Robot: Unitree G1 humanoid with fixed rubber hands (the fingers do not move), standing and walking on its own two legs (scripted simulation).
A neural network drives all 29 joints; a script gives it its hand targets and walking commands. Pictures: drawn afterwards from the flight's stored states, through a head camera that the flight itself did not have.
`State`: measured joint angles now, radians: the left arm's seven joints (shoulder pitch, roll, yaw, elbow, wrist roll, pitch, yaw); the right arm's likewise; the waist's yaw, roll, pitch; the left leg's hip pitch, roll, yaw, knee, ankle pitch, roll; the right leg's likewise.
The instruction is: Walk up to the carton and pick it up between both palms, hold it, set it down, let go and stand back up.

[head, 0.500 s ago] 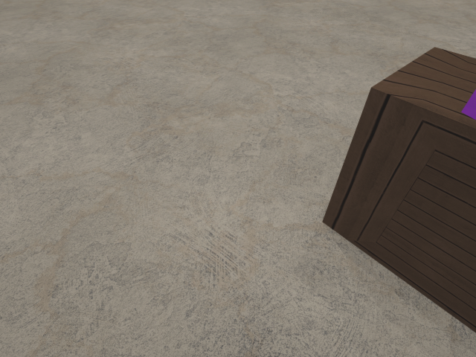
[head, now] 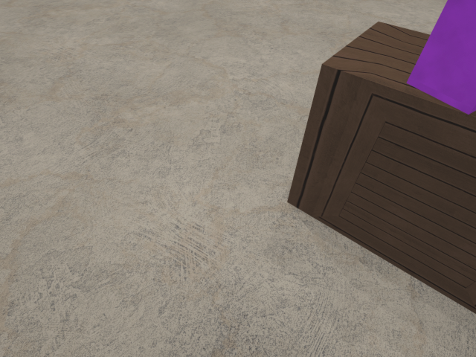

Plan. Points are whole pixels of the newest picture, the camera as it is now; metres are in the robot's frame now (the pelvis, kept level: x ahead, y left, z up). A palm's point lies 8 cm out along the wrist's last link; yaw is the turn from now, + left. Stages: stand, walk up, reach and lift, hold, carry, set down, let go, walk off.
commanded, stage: walk up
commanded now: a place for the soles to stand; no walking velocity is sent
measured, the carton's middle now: out of the picture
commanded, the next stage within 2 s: none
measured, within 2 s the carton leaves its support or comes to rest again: neither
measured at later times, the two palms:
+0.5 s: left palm (140, 348) +0.19 +0.18 -0.15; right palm out of the picture +0.15 -0.34 -0.12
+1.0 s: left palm (224, 241) +0.41 +0.03 -0.12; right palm out of the picture +0.23 -0.47 -0.13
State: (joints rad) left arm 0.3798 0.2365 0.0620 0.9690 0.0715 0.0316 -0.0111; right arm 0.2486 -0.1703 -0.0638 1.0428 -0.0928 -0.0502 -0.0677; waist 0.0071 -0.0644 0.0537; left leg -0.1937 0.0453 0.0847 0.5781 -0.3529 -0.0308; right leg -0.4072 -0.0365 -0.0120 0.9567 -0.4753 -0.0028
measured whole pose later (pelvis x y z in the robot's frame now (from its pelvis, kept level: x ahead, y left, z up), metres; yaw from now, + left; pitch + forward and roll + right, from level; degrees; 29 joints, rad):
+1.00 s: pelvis +0.26 -0.20 -0.02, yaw -25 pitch -5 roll -2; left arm 0.35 0.25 0.03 0.78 0.05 -0.03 0.01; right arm 0.30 -0.29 -0.04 0.70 -0.03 -0.01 0.03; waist 0.03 0.08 0.10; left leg -0.49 0.09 0.03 1.09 -0.50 0.02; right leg -0.34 0.01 -0.07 0.78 -0.36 -0.04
